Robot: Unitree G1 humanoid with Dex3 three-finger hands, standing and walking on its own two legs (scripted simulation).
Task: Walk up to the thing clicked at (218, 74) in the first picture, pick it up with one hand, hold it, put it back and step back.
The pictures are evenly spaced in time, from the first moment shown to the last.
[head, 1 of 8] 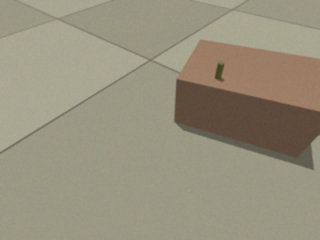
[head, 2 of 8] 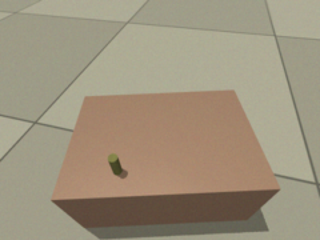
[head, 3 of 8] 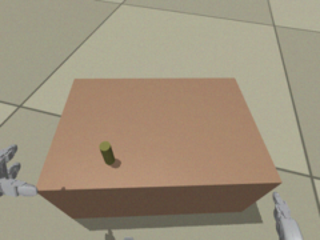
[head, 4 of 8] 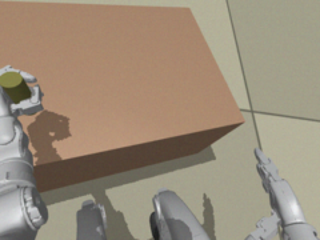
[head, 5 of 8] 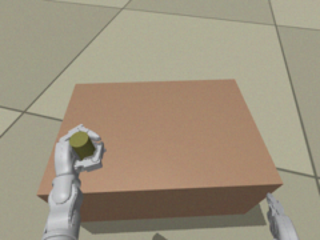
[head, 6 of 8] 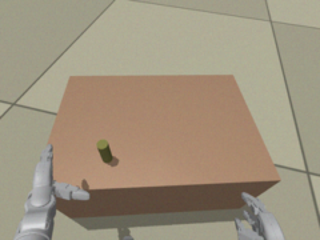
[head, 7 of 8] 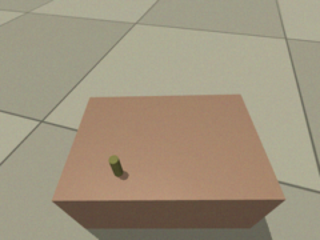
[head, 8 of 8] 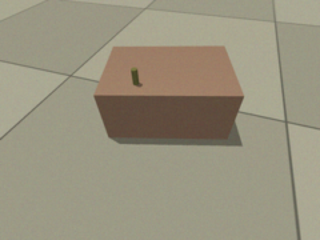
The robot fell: no
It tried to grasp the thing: yes
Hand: left
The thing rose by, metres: 0.28
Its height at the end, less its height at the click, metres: +0.00
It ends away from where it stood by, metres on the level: 0.01
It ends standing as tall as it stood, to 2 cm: yes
